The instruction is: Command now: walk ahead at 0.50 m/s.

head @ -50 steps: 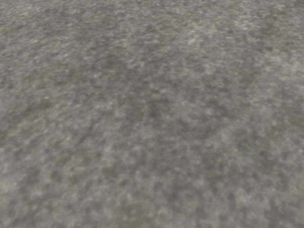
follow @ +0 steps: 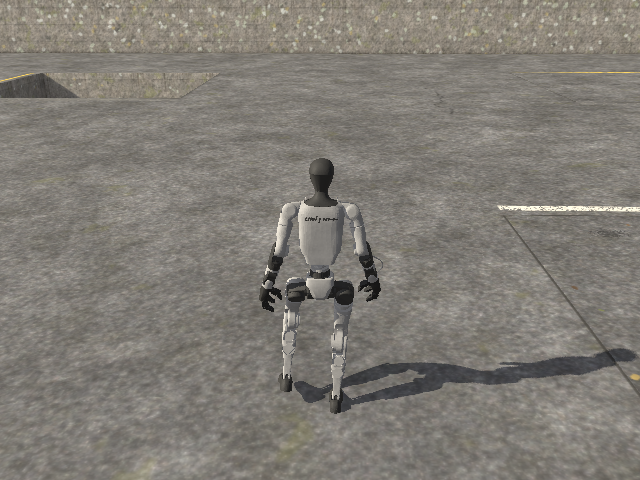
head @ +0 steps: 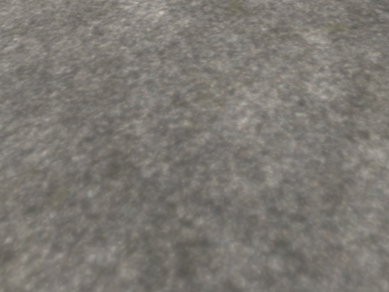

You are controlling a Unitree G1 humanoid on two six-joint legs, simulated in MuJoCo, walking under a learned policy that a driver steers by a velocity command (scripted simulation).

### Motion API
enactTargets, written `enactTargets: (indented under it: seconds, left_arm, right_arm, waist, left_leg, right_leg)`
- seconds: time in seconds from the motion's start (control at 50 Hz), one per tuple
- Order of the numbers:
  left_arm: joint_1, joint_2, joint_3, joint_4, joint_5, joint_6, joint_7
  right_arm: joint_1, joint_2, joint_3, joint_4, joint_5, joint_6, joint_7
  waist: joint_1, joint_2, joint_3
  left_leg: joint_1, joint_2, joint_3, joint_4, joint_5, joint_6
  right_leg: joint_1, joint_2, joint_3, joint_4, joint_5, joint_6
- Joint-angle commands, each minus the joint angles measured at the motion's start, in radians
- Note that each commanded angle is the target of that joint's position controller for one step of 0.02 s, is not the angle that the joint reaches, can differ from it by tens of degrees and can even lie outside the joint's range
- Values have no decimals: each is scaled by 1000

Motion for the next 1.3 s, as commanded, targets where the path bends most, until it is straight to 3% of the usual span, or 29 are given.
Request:
enactTargets:
  seconds: [0.02, 0.1, 0.2, 0.24, 0.28, 0.3, 0.32, 0.34, 0.36, 0.38, 0.4, 0.44, 0.48, 0.62, 0.72, 0.78, 0.82, 0.84, 0.86, 0.88, 0.9, 0.92, 0.94, 0.96, 1.0, 1.06, 1.18, 1.26, 1.3]
  left_arm:
    - [-26, 151, 27, -51, -3, -14, 19]
    - [42, 161, 27, -30, -15, -9, 29]
    - [121, 172, 37, 12, -26, 15, 34]
    - [106, 186, 43, 10, -28, 27, 37]
    - [63, 174, 36, -8, -26, 35, 37]
    - [70, 130, 17, -36, -9, 35, 36]
    - [215, -13, -20, -38, -17, 14, 27]
    - [155, 104, 6, -26, -43, -3, 25]
    - [58, 157, 23, -56, -62, -10, 27]
    - [8, 152, 24, -67, -59, -9, 34]
    - [-14, 143, 32, -69, -46, -1, 40]
    - [27, 95, 36, -63, -46, 28, 38]
    - [12, 69, 36, -80, -46, 50, 36]
    - [-170, 55, 30, -158, -27, 52, 6]
    - [-318, 48, 15, -237, -28, 53, -26]
    - [-281, 92, 34, -264, -32, 57, -40]
    - [-60, 170, 78, -222, -39, 58, -34]
    - [105, 252, 117, -179, -38, 65, -14]
    - [105, 363, 134, -172, -45, 64, -3]
    - [147, 298, 104, -198, -24, 50, -5]
    - [131, 218, 82, -179, -12, 39, -6]
    - [56, 180, 70, -193, -16, 29, -5]
    - [-35, 134, 54, -209, -14, 25, -5]
    - [-84, 102, 42, -219, 0, 18, -3]
    - [-87, 112, 43, -207, 3, 4, -1]
    - [-48, 149, 50, -176, 5, -12, 12]
    - [-12, 153, 43, -148, 5, -16, 31]
    - [49, 158, 45, -112, -3, 5, 37]
    - [42, 169, 48, -113, -7, 24, 44]
  right_arm:
    - [-9, -43, -11, -51, -11, 0, 0]
    - [-155, -19, 3, -89, -3, -9, 16]
    - [-263, -40, 9, -142, 5, -19, 44]
    - [-217, -72, -2, -141, 6, -28, 49]
    - [27, -147, -42, -73, 1, -35, 40]
    - [215, -223, -63, -39, -17, -36, 29]
    - [271, -289, -75, -14, -19, -28, 32]
    - [267, -183, -47, -23, -12, -27, 30]
    - [181, -132, -32, -37, -10, -31, 24]
    - [103, -104, -22, -52, -15, -35, 23]
    - [48, -71, -14, -54, -21, -38, 24]
    - [13, -43, -7, -45, -35, -43, 26]
    - [17, -63, -14, -35, -31, -47, 19]
    - [64, -115, -30, -25, -30, -36, -13]
    - [155, -145, -42, -6, -10, -6, -17]
    - [131, -185, -54, -21, 4, 16, -20]
    - [92, -204, -56, -37, 12, 32, -23]
    - [94, -190, -49, -51, 0, 27, -25]
    - [174, -26, -3, -105, -41, 0, -10]
    - [122, -62, 3, -117, 4, -50, 8]
    - [38, -111, -12, -121, 51, -71, 19]
    - [23, -108, -9, -116, 48, -78, 16]
    - [19, -116, -17, -94, 24, -71, 8]
    - [47, -124, -25, -77, 16, -54, 8]
    - [84, -98, -25, -60, 14, -18, 10]
    - [24, -71, -16, -77, 5, 8, 5]
    - [-119, -42, -1, -121, 7, -3, 28]
    - [-200, -29, 12, -169, 8, -6, 54]
    - [-207, -39, 9, -193, 9, -8, 72]
  waist:
    - [-34, -89, 15]
    - [13, -91, 43]
    - [32, -92, 76]
    - [-11, -111, 50]
    - [-137, -108, -99]
    - [-192, -11, -264]
    - [-119, 270, -408]
    - [-157, 184, -395]
    - [-150, 137, -239]
    - [-122, 62, -159]
    - [-94, 43, -95]
    - [-42, 70, -56]
    - [-25, 50, -19]
    - [-57, 4, 43]
    - [-105, -7, 90]
    - [-50, 43, 33]
    - [83, 55, -87]
    - [153, -14, -177]
    - [33, -291, -236]
    - [70, -200, -389]
    - [93, -131, -269]
    - [56, -84, -181]
    - [16, -44, -119]
    - [-21, -63, -101]
    - [-51, -70, -77]
    - [-42, -61, -18]
    - [20, -80, 36]
    - [51, -78, 72]
    - [33, -93, 61]
  left_leg:
    - [-57, 28, -16, -154, 173, -23]
    - [6, -23, 34, -390, 336, -23]
    - [-32, -44, 17, -504, 247, 10]
    - [56, -69, 23, -534, 167, 28]
    - [415, -113, 59, -548, 159, 67]
    - [739, 62, -122, -505, 166, 125]
    - [1070, 301, -586, -623, -3, 280]
    - [1034, 278, -654, -704, -136, 257]
    - [907, 250, -492, -721, -121, 204]
    - [760, 219, -375, -749, -51, 176]
    - [632, 187, -280, -787, 13, 159]
    - [510, 149, -155, -848, 70, 143]
    - [470, 149, -70, -887, 130, 150]
    - [513, 112, 162, -923, 250, 123]
    - [690, 159, 230, -859, 355, 112]
    - [754, 174, 269, -700, 774, 84]
    - [699, 139, 298, -388, 942, 46]
    - [487, 101, 301, -103, 705, -3]
    - [16, -99, 241, 262, -256, -69]
    - [-113, -155, -12, 400, -393, -52]
    - [-195, -96, -34, 396, -303, -20]
    - [-172, -41, -28, 323, -215, 1]
    - [-103, 4, -23, 249, -160, 1]
    - [-20, 33, -36, 206, -120, 2]
    - [41, 51, -36, 145, -80, -6]
    - [-39, 50, -37, 24, 48, -29]
    - [-30, -23, 6, -333, 381, -14]
    - [-103, -53, 40, -434, 323, 15]
    - [-96, -84, 79, -452, 221, 41]
  right_leg:
    - [-4, -266, 185, -189, 173, -156]
    - [17, -233, 112, -198, 156, -123]
    - [198, -311, 140, -117, 198, -112]
    - [230, -327, 166, -48, 311, -96]
    - [155, -253, 128, 219, 529, -55]
    - [-52, -179, 80, 529, 280, -18]
    - [-439, -3, 76, 876, -375, 45]
    - [-535, -46, 208, 1002, -442, 37]
    - [-605, -94, 193, 1030, -362, 24]
    - [-577, -146, 170, 1002, -267, 22]
    - [-535, -176, 168, 948, -205, 22]
    - [-440, -209, 178, 896, -145, 17]
    - [-461, -221, 175, 854, -109, 21]
    - [-517, -196, 112, 519, 199, 43]
    - [-560, -166, 33, 373, 139, 14]
    - [-430, -90, -41, 355, -8, -36]
    - [-128, -4, -75, 288, -11, -92]
    - [176, -45, 53, 245, 10, -141]
    - [510, -303, 588, 185, -85, -312]
    - [599, -415, 903, 7, -197, -372]
    - [531, -397, 744, -17, -106, -304]
    - [381, -364, 591, -4, -9, -261]
    - [223, -328, 466, -10, 104, -227]
    - [117, -303, 389, -32, 175, -210]
    - [26, -285, 310, -90, 211, -197]
    - [7, -273, 194, -144, 287, -178]
    - [61, -230, 4, -191, 249, -90]
    - [242, -285, -38, -139, 362, -77]
    - [315, -311, -59, -63, 557, -66]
